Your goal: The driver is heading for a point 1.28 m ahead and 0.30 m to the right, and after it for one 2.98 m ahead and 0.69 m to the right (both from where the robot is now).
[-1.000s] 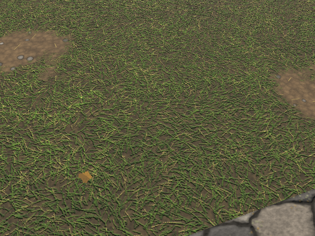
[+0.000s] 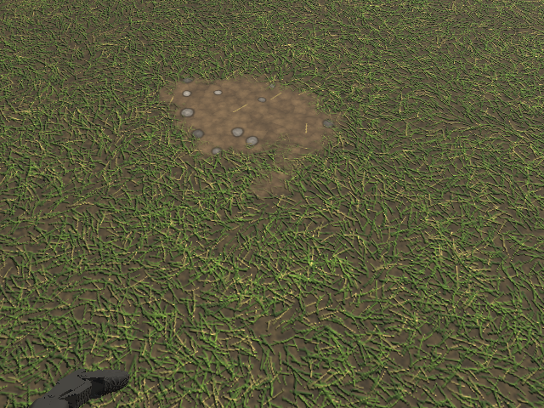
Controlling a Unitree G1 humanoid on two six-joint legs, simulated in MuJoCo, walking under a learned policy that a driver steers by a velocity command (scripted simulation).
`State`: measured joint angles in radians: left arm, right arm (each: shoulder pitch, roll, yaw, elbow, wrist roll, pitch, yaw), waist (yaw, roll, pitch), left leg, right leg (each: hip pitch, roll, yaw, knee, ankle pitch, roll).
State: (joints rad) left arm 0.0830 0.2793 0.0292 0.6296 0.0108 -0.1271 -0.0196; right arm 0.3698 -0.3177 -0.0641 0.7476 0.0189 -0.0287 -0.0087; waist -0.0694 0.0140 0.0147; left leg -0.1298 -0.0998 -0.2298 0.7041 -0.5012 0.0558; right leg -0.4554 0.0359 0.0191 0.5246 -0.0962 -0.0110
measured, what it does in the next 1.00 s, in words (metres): walks ahead, turning right: left foot, then right foot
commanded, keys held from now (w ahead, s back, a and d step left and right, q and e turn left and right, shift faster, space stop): w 0.28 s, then w+e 0.72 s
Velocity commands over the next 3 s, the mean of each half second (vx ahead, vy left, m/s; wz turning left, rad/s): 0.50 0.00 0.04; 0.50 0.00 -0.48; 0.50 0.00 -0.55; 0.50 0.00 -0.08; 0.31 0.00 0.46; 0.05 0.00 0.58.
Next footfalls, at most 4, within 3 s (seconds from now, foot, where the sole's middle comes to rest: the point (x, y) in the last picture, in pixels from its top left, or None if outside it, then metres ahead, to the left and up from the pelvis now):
0.46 left None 0.40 0.15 -0.76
0.98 right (322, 339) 0.64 -0.14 -0.76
1.46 left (285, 234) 0.98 -0.08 -0.76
1.98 right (401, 211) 1.04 -0.44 -0.76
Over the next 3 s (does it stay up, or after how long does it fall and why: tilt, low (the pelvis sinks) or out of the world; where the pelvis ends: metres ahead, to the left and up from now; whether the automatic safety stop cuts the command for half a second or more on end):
stays up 1.21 -0.42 0.02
